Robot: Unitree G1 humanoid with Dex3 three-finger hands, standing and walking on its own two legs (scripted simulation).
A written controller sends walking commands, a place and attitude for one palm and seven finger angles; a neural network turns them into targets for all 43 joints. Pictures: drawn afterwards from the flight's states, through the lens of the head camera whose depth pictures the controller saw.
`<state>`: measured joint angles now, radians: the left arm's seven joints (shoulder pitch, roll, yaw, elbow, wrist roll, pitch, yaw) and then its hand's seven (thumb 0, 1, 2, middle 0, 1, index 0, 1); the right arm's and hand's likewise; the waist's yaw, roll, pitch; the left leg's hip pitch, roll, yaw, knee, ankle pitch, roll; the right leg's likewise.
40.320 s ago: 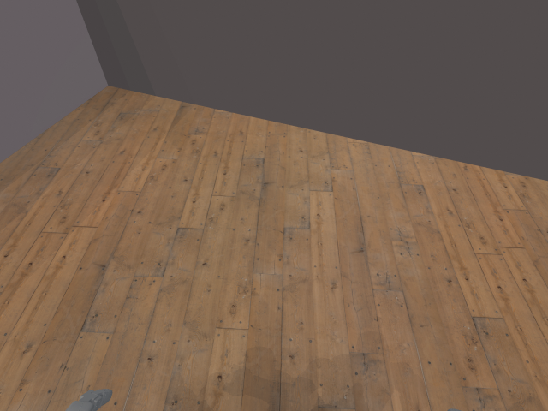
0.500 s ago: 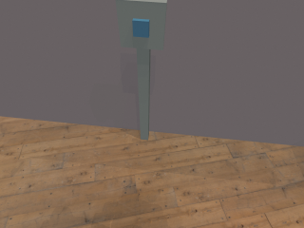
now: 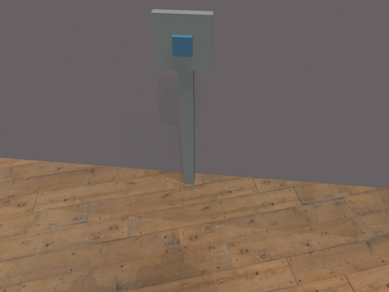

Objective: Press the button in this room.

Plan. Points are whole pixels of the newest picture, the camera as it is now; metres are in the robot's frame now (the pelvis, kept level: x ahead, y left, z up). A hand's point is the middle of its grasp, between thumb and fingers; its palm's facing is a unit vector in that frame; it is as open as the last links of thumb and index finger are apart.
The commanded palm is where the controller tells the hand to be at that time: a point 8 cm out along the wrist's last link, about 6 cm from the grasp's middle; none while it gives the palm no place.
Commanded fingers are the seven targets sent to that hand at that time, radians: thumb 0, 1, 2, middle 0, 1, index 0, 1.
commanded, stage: let the arm hang, fingers relaxed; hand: left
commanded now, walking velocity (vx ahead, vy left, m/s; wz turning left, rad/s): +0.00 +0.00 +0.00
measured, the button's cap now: (182, 45) +0.81 +0.09 +0.12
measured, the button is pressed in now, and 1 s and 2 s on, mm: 0 0 0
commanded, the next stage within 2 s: stand and wait in 0.22 s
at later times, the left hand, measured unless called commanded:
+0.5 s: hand out of the picture +0.05 +0.19 -0.17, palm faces +0.03 -0.97 -0.23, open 7.4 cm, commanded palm none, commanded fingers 0.00 0.90 0.90 -0.20 -0.30 -0.20 -0.30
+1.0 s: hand out of the picture +0.10 +0.21 -0.16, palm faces +0.00 -0.96 -0.28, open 7.4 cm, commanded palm none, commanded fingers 0.00 0.90 0.90 -0.20 -0.30 -0.20 -0.30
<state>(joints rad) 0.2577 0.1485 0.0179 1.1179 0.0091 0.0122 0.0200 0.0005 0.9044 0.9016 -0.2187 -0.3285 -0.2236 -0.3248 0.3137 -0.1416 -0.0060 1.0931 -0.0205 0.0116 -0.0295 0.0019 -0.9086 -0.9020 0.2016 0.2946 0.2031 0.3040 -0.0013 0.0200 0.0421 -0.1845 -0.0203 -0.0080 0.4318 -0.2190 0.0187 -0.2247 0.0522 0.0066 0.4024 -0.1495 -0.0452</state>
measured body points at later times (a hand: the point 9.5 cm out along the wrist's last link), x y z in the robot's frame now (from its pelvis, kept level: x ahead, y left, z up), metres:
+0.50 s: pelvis +0.02 +0.00 +0.00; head +0.04 -0.01 +0.45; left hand +0.04 +0.24 -0.15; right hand +0.02 -0.23 -0.16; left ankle +0.01 +0.11 -0.74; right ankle +0.04 -0.09 -0.74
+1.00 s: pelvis +0.04 +0.00 +0.00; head +0.06 -0.01 +0.45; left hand +0.10 +0.26 -0.14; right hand +0.08 -0.27 -0.15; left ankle +0.01 +0.11 -0.74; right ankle +0.04 -0.09 -0.74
